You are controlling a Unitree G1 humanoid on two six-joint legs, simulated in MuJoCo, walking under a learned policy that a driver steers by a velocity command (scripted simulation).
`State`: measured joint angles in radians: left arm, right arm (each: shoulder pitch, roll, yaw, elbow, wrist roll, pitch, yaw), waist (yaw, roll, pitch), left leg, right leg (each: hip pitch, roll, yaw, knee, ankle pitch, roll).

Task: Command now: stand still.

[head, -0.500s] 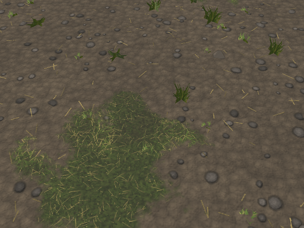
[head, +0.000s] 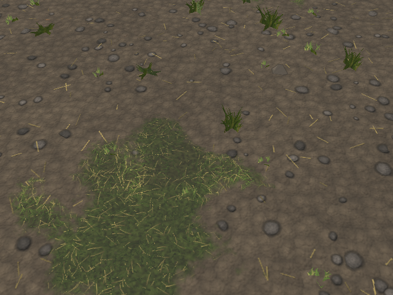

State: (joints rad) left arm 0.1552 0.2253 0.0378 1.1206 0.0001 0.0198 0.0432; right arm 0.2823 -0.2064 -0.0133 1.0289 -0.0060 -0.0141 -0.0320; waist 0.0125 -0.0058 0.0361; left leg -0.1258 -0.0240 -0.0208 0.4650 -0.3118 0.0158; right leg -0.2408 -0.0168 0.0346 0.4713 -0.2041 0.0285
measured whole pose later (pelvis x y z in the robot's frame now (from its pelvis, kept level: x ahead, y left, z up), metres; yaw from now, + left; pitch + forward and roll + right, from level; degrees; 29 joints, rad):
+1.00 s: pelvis +0.12 -0.05 +0.01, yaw +0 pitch +1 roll +0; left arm 0.45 0.18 0.02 1.11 0.00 -0.10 -0.01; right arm 0.23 -0.26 -0.06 0.97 0.03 -0.10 0.01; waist 0.04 0.03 -0.01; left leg -0.56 0.08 0.00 1.09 -0.20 0.07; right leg -0.04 0.04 -0.05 0.29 -0.26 -0.05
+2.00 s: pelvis +0.70 -0.06 +0.00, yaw +0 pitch +1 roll +0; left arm 0.22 0.24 0.06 0.92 0.00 -0.10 -0.03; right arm 0.25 -0.27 -0.05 0.98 0.02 -0.10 0.00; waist 0.01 0.03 0.02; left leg -0.47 0.07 -0.02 1.17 -0.33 0.05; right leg -0.28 0.04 -0.07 0.39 -0.14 -0.07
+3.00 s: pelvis +1.26 -0.05 -0.02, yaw -12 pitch +2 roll +0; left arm 0.07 0.25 0.08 0.78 -0.02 -0.06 -0.05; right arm 0.30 -0.26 -0.06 0.98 0.00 -0.07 -0.02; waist -0.02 0.00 0.05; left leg -0.11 0.05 0.11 0.93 -0.45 -0.01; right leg -0.51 0.04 -0.07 0.62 -0.16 -0.11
